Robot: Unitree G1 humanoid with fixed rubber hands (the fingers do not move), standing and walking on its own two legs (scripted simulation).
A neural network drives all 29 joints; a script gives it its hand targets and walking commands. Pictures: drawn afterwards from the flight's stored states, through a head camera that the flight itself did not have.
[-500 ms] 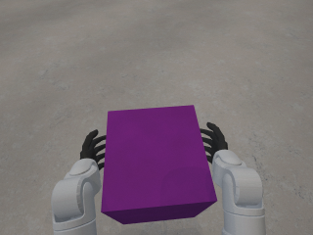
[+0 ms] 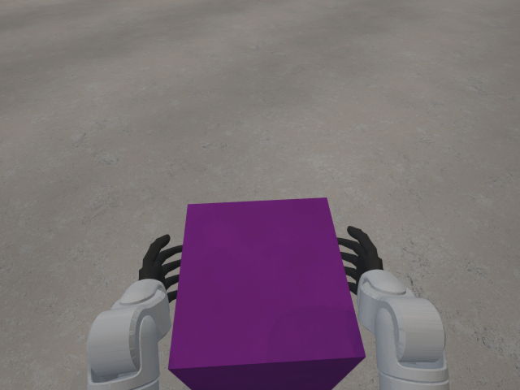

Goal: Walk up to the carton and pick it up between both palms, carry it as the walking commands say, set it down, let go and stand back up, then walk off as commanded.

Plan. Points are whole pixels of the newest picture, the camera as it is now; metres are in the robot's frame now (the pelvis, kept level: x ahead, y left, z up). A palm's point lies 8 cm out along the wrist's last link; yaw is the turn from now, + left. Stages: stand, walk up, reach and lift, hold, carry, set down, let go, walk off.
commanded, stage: carry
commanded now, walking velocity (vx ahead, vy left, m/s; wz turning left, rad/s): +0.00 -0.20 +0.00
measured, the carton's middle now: (262, 305) +0.27 +0.01 +0.03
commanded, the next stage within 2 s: none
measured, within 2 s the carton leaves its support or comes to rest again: neither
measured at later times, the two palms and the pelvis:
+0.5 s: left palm (238, 311) +0.23 +0.04 +0.10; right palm (465, 308) +0.22 -0.25 +0.10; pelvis -0.03 -0.11 +0.00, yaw -1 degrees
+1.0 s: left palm (351, 325) +0.20 -0.10 +0.11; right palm out of the picture +0.19 -0.39 +0.10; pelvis -0.06 -0.23 +0.00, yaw -2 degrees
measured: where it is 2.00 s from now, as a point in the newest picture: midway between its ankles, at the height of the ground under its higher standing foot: outside the picture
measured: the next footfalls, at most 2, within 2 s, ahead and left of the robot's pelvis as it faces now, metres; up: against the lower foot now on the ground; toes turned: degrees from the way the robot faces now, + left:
right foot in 0.16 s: +0.05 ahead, -0.15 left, +0.00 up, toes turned -5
left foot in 0.52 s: -0.01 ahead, +0.01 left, +0.00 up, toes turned +8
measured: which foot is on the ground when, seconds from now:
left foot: down 0.00-0.18, up 0.20-0.50, down 0.52-0.78, up 0.80-1.00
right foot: up 0.00-0.14, down 0.16-0.54, up 0.56-0.74, down 0.76-1.00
